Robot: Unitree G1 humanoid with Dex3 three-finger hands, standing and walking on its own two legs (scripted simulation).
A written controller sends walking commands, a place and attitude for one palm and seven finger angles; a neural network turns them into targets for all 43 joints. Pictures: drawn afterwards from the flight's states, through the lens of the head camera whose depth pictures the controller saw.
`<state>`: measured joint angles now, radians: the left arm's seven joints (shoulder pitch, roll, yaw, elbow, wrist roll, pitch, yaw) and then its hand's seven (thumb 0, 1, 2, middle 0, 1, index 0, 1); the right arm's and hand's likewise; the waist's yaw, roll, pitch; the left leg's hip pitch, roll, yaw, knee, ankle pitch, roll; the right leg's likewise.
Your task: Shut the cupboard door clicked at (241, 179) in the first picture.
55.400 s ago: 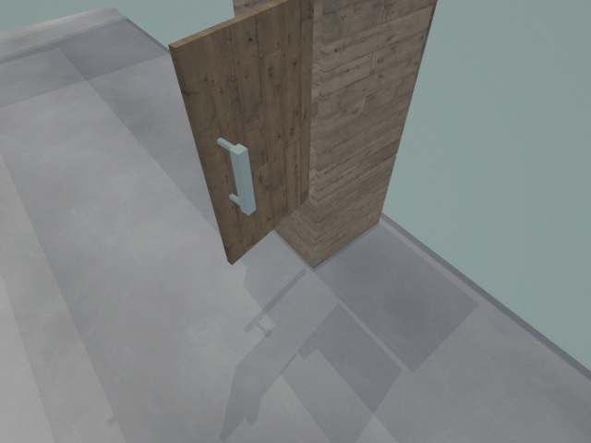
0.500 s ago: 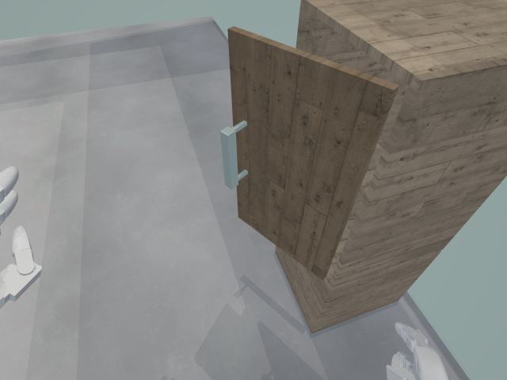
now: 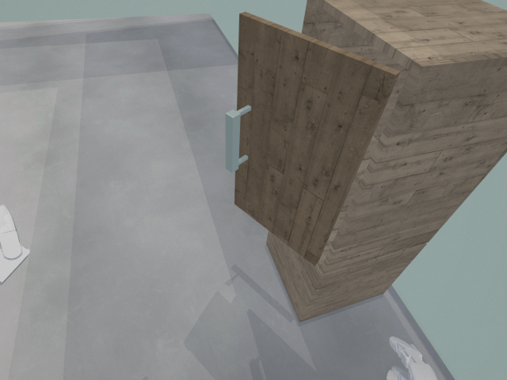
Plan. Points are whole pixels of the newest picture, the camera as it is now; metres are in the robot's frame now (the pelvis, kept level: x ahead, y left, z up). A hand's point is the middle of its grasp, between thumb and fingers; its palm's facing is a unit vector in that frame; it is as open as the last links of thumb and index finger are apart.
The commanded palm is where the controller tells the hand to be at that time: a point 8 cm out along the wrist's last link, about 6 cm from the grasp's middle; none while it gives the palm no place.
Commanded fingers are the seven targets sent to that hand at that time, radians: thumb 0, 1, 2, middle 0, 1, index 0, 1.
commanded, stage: step back with the hand held close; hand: left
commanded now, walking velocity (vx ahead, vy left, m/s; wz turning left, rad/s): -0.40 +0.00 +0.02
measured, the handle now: (239, 139) +0.67 +0.08 -0.01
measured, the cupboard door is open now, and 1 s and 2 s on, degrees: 29 29 29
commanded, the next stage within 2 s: stop stepping back and stand still in 1.12 s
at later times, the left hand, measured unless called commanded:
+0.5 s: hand (4, 278) +0.17 +0.26 +0.19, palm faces +0.49 -0.76 -0.42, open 7.4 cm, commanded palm +0.11 +0.29 +0.20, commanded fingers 0.00 0.90 0.90 -0.20 -0.30 -0.20 -0.30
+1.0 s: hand out of the picture +0.08 +0.27 +0.18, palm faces +0.47 -0.75 -0.46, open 7.4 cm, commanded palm +0.01 +0.29 +0.20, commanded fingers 0.00 0.90 0.90 -0.20 -0.30 -0.20 -0.30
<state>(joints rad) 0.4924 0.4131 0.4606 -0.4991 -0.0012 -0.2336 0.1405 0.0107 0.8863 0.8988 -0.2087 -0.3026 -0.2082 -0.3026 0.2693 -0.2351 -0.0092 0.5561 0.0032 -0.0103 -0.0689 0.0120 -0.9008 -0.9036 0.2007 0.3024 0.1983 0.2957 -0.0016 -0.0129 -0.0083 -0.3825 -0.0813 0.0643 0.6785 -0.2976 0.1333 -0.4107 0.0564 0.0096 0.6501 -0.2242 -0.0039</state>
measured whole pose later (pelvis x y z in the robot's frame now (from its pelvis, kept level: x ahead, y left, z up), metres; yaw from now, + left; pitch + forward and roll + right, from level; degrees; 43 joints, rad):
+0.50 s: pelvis -0.03 -0.01 +0.00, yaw +0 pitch +1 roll -3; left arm 0.45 0.40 0.49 -0.50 -0.01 -0.28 0.12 0.01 0.89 0.90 -0.21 -0.30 -0.21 -0.30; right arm 0.22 -0.20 -0.02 0.60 -0.01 -0.05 -0.05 0.01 -0.90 -0.90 0.20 0.30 0.20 0.30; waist 0.01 -0.01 -0.02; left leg -0.47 -0.04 0.05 0.70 -0.25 0.11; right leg -0.35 0.10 0.08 0.68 -0.34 0.00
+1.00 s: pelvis -0.11 -0.01 +0.01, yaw +3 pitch +2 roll -2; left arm 0.53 0.46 0.46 -0.52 -0.02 -0.23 0.15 0.01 0.89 0.90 -0.21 -0.30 -0.21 -0.30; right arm 0.22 -0.21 -0.04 0.62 0.00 -0.04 -0.08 0.01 -0.90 -0.90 0.20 0.30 0.20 0.30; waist -0.02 -0.06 -0.04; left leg -0.43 0.01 -0.02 0.61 -0.22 0.02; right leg -0.42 0.04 0.04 0.61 -0.20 0.03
